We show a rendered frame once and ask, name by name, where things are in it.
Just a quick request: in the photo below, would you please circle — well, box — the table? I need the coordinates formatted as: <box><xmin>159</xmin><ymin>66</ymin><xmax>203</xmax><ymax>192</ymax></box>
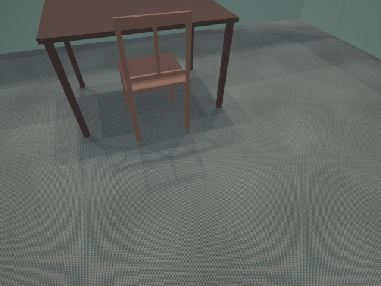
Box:
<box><xmin>36</xmin><ymin>0</ymin><xmax>239</xmax><ymax>138</ymax></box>

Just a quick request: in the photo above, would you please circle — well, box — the chair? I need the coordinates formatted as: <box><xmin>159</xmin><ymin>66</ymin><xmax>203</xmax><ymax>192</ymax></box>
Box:
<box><xmin>112</xmin><ymin>10</ymin><xmax>192</xmax><ymax>142</ymax></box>

